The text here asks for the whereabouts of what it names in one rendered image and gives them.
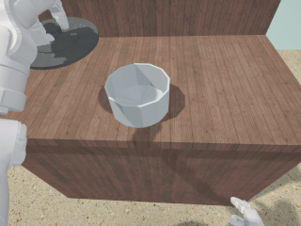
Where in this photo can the robot left upper arm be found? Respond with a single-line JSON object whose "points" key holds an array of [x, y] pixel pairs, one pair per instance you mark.
{"points": [[12, 153]]}

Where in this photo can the left robot forearm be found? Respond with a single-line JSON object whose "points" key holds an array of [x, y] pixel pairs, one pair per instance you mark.
{"points": [[17, 52]]}

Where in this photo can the robot left hand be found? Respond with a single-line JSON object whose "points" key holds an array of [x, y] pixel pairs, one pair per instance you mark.
{"points": [[38, 32]]}

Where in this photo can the table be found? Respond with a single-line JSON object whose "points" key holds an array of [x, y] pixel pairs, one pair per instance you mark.
{"points": [[233, 125]]}

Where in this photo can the knob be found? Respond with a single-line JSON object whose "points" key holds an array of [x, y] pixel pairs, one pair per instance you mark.
{"points": [[53, 28]]}

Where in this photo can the pot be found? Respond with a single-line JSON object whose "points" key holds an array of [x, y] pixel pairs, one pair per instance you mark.
{"points": [[138, 94]]}

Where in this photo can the robot right hand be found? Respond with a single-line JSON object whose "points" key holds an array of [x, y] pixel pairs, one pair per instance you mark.
{"points": [[251, 216]]}

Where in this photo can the lid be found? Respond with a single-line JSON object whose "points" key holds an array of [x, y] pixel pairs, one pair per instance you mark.
{"points": [[71, 46]]}

